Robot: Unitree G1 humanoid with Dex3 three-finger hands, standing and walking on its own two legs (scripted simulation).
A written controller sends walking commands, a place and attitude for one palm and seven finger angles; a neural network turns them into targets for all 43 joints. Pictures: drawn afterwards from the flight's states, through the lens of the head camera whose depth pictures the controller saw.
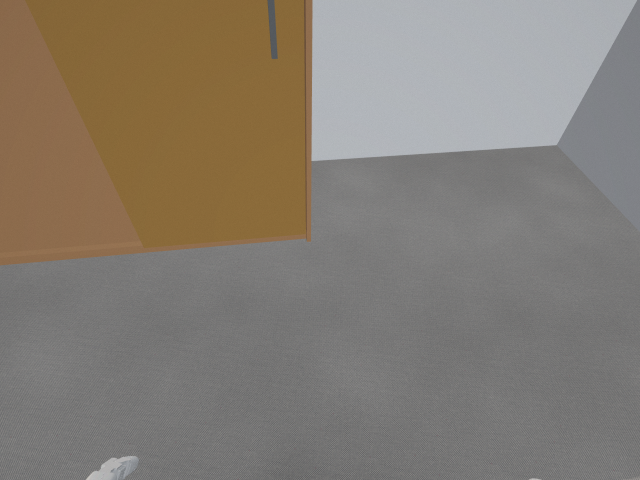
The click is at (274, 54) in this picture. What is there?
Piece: wardrobe's sliding door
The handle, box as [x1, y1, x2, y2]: [268, 0, 277, 58]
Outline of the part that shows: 268,0 271,56 272,58 277,58 274,3 273,0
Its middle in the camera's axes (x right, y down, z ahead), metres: -0.13 -0.61 +0.93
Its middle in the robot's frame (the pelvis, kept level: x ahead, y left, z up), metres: +1.12 +0.19 +0.20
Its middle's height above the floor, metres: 0.97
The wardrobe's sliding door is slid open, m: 0.00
